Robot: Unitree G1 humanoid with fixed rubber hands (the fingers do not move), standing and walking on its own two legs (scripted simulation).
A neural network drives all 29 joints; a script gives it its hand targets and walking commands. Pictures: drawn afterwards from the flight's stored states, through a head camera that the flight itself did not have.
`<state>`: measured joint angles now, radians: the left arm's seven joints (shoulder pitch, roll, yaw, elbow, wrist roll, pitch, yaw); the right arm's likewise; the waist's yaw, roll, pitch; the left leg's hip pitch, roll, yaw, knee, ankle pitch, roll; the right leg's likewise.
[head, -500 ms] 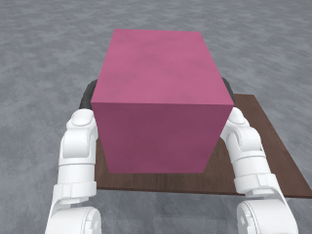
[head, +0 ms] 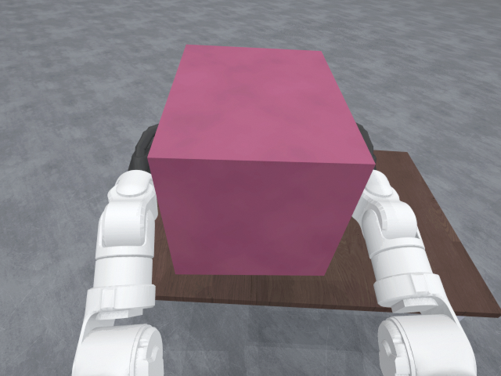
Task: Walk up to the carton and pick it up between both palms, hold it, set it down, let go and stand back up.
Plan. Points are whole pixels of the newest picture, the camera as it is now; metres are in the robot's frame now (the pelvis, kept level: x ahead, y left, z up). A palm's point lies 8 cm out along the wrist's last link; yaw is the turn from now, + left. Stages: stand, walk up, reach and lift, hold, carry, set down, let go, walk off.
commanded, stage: hold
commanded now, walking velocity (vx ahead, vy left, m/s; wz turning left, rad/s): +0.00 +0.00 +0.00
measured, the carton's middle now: (252, 155) +0.42 +0.00 +0.17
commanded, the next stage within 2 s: none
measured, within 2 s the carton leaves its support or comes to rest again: neither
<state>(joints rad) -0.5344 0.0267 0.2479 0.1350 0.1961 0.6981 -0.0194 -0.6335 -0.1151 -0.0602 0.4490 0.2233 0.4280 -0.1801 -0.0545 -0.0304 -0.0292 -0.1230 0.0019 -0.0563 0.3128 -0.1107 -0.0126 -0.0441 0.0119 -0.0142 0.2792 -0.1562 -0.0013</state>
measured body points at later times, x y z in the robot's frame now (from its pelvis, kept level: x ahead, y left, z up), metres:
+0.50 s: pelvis +0.01 +0.00 +0.00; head -0.04 +0.02 +0.45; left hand +0.37 +0.17 +0.17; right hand +0.38 -0.17 +0.18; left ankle +0.04 +0.12 -0.75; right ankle +0.00 -0.12 -0.75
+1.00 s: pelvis +0.00 +0.00 +0.00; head -0.04 +0.02 +0.45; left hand +0.37 +0.17 +0.17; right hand +0.38 -0.17 +0.18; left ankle +0.04 +0.12 -0.75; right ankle +0.00 -0.12 -0.75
